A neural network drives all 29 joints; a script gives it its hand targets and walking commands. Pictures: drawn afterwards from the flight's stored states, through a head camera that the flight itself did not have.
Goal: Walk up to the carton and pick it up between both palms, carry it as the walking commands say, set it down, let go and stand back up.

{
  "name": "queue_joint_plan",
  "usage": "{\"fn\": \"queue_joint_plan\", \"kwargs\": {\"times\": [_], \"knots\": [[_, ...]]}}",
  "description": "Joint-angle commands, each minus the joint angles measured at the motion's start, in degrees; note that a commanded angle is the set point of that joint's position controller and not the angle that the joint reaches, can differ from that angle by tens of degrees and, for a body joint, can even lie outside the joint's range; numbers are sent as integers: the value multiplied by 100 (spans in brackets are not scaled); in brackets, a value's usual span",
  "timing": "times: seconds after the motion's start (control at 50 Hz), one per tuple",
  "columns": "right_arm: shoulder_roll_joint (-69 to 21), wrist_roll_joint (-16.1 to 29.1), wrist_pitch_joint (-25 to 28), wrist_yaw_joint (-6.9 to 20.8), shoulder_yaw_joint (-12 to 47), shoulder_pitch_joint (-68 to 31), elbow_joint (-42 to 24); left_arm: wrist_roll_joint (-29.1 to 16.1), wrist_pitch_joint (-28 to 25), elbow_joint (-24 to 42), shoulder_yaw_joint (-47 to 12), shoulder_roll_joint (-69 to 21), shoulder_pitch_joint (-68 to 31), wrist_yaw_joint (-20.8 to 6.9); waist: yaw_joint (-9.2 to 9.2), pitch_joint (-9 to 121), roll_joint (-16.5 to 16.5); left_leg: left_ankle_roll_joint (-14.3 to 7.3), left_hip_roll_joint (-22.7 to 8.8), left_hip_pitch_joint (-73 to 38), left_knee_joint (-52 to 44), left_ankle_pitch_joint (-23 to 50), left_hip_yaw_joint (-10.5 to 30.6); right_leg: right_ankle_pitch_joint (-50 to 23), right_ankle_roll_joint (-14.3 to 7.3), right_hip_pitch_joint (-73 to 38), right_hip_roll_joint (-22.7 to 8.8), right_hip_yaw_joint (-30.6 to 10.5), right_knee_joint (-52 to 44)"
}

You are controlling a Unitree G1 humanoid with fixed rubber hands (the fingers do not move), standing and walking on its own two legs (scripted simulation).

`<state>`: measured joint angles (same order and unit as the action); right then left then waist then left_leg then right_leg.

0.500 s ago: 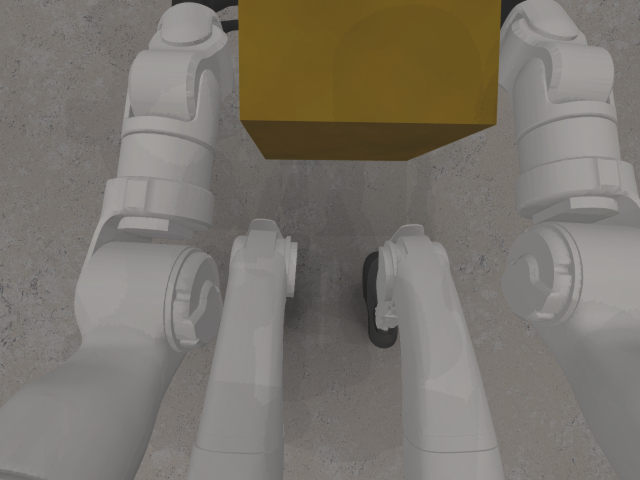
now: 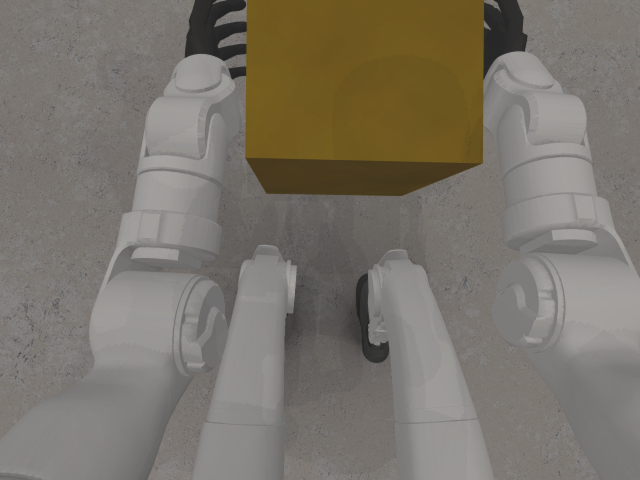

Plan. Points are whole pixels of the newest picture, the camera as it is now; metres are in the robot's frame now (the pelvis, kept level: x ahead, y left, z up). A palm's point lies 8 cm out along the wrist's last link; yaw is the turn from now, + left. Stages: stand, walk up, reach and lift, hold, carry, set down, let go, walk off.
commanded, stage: reach and lift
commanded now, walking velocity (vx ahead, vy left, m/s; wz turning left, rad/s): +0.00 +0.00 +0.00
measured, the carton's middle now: (347, 91) +0.52 -0.01 -0.09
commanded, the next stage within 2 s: none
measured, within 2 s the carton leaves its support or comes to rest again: neither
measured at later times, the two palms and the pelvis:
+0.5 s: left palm (183, 35) +0.49 +0.13 +0.05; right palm (556, 37) +0.50 -0.16 +0.06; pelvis +0.02 +0.00 +0.06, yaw +1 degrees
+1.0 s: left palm out of the picture +0.46 +0.13 +0.14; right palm out of the picture +0.48 -0.16 +0.14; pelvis +0.11 -0.01 +0.14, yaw +2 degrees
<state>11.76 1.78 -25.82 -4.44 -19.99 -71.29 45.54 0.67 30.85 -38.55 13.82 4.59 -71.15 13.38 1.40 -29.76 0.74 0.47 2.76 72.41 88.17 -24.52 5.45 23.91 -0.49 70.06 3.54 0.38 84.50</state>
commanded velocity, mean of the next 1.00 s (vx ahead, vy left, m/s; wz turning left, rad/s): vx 0.00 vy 0.00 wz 0.00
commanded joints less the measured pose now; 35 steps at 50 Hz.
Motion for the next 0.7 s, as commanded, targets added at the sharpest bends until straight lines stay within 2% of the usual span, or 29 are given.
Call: {"fn": "queue_joint_plan", "kwargs": {"times": [0.0, 0.04, 0.06, 0.08, 0.1, 0.12, 0.16, 0.18, 0.2, 0.22, 0.24, 0.3, 0.32, 0.34, 0.36, 0.38, 0.4, 0.44, 0.48, 0.5, 0.52, 0.54, 0.56, 0.58, 0.6, 0.62, 0.64, 0.66, 0.68], "knots": [[-7244, 594, 121, 1848, 2959, -4160, -1593, -960, -445, 1504, -2884, -7464, -4179, -2114, -313, 13726, 186, 142, 462, -4629, -1858, 828, -201, -614, -86, -2670, 560, -164, -1401], [-7304, 459, 136, 1832, 2805, -3854, -1484, -821, -438, 1154, -2699, -7565, -3481, -2098, -339, 13409, 22, 108, 445, -4663, -1929, 905, -147, -651, -70, -2616, 558, -117, -1464], [-7263, 703, 170, 1838, 3090, -4103, -1931, -956, -445, 1422, -2977, -7618, -3620, -2107, -178, 13856, 270, 142, 454, -5008, -1988, 1217, -186, -940, -90, -2874, 575, -171, -1454], [-7275, 560, 164, 1876, 2939, -3668, -1454, -959, -500, 1715, -2977, -7530, -3837, -2064, -340, 13718, 212, 160, 450, -4995, -1944, 1293, -78, -956, -104, -2650, 563, -186, -1456], [-7269, 609, 208, 1851, 2860, -3897, -1549, -796, -494, 1320, -2791, -7419, -3710, -2073, -260, 13216, 209, 117, 417, -4940, -2086, 873, -132, -602, -68, -2607, 512, -202, -1636], [-7285, 490, 153, 1877, 2969, -3601, -1604, -941, -458, 1732, -3147, -7625, -3710, -2068, -503, 13857, 179, 162, 420, -5297, -2150, 1105, 4, -889, -120, -2864, 530, -165, -1689], [-7264, 599, 174, 1857, 2992, -3707, -1709, -974, -497, 1737, -3121, -7468, -3920, -2115, -403, 13437, 343, 138, 393, -5109, -2217, 812, -137, -677, -108, -3130, 486, -252, -1802], [-7352, 551, 154, 1822, 2975, -3600, -1699, -1088, -463, 1800, -3291, -7634, -3882, -2119, -639, 13492, 269, 130, 417, -5376, -2356, 1008, 12, -888, -91, -3104, 473, -187, -1827], [-7006, 453, 198, 1852, 2874, -3884, -1758, -898, -401, 1247, -3006, -7685, -3550, -2098, -516, 13042, 242, 132, 374, -5167, -2522, 601, 127, -519, -105, -2817, 498, -138, -1853], [-7206, 664, 184, 1855, 3148, -4051, -1996, -992, -427, 1639, -3194, -7671, -3803, -2096, -359, 13448, 294, 139, 395, -5384, -2518, 669, 9, -608, -107, -3221, 479, -221, -1971], [-7201, 563, 179, 1841, 3135, -3834, -1843, -1019, -402, 1435, -3172, -7680, -3594, -2116, -526, 13200, 65, 112, 377, -5268, -2578, 702, 133, -653, -101, -3178, 477, -178, -1981], [-7343, 341, 167, 1884, 2820, -3465, -1366, -701, -451, 1150, -2855, -7550, -3383, -2163, -330, 12400, 161, 102, 390, -4974, -2716, 545, -80, -382, -116, -3206, 459, -267, -2271], [-7401, 498, 198, 1894, 2962, -3523, -1488, -836, -523, 1447, -3021, -7510, -3704, -2136, -416, 12624, 259, 68, 343, -5283, -2721, 546, 18, -528, -78, -3238, 456, -254, -2172], [-7450, 524, 205, 1913, 3095, -3481, -1779, -829, -504, 1617, -3073, -7586, -3498, -2108, -318, 13033, 282, 80, 364, -5620, -2704, 853, 16, -798, -87, -3390, 465, -279, -2198], [-7167, 453, 233, 1891, 3029, -3865, -1783, -735, -445, 971, -2773, -7603, -3215, -2139, -263, 12312, 201, 73, 363, -5115, -2751, 521, -29, -353, -107, -3307, 430, -319, -2309], [-7327, 256, 183, 1919, 2747, -3388, -1154, -480, -457, 586, -2414, -7592, -3036, -2141, -173, 11585, -4, 30, 348, -4963, -2963, 217, -20, -59, -78, -3005, 414, -255, -2409], [-7262, 85, 180, 1984, 2382, -3166, -891, -346, -402, 406, -2361, -7782, -2757, -2166, -339, 11101, 363, 36, 284, -5093, -3200, -103, 78, 71, -121, -2833, 412, -227, -2525], [-7577, 38, 185, 2051, 2322, -2656, -523, -302, -494, 515, -2232, -7676, -2614, -2215, -312, 10410, 160, 0, 285, -4802, -3211, 99, 17, -50, -127, -2869, 360, -271, -2665], [-7706, -283, 158, 2044, 1989, -2180, -171, 69, -471, -203, -1649, -7785, -1892, -2256, -246, 9345, 13, -46, 295, -4461, -3281, 125, -117, 47, -101, -2702, 332, -275, -2868], [-7869, -283, 214, 2036, 2148, -2141, -620, -22, -510, 110, -1852, -7991, -1786, -2327, -329, 9725, 30, -41, 366, -4751, -3354, 463, -80, -351, -133, -3128, 336, -331, -2968], [-7822, -481, 145, 2006, 1912, -1810, -228, 222, -486, -453, -1351, -7745, -1307, -2347, -230, 8613, -170, -81, 314, -4345, -3434, 424, -139, -215, -108, -2830, 280, -313, -3108], [-7812, -557, 149, 1995, 1695, -1546, 55, 245, -527, -333, -1340, -7818, -1320, -2357, -350, 8071, 18, -90, 287, -4341, -3596, 422, -83, -283, -129, -2780, 271, -348, -3209], [-7761, -753, 148, 1992, 1393, -1527, 284, 529, -500, -783, -826, -7685, -1128, -2344, -177, 7204, -95, -119, 238, -4020, -3712, 14, -54, 64, -148, -2481, 229, -362, -3252], [-7789, -930, 73, 2003, 1197, -998, 544, 537, -481, -378, -1078, -7672, -1131, -2360, -368, 6973, 160, -46, 264, -4277, -3938, -22, -76, 23, -185, -2685, 264, -320, -3398], [-7657, -1093, 48, 2012, 1083, -863, 640, 646, -415, -597, -892, -7737, -968, -2380, -409, 6677, 308, -5, 297, -4292, -4050, -84, -104, 89, -230, -2676, 246, -351, -3534], [-7742, -1081, 68, 2012, 1123, -754, 602, 659, -490, -351, -883, -7574, -861, -2359, -250, 6532, 132, -24, 231, -4326, -4199, 85, -23, -36, -216, -2840, 248, -362, -3605], [-7677, -1143, 94, 2038, 1261, -522, 445, 604, -473, -251, -1194, -7713, -709, -2382, -364, 6728, 134, 16, 197, -4712, -4300, 486, 78, -436, -252, -2895, 289, -303, -3648], [-7655, -1142, 78, 2056, 1180, -564, 502, 788, -476, -414, -970, -7611, -435, -2358, -187, 6486, 138, -8, 200, -4651, -4391, 379, 54, -248, -229, -2936, 261, -382, -3745], [-7689, -1195, 112, 2065, 1233, -438, 388, 776, -521, -315, -1060, -7593, -440, -2397, -187, 6626, 46, 10, 223, -4582, -4366, 415, -11, -274, -239, -3131, 296, -401, -3831]]}}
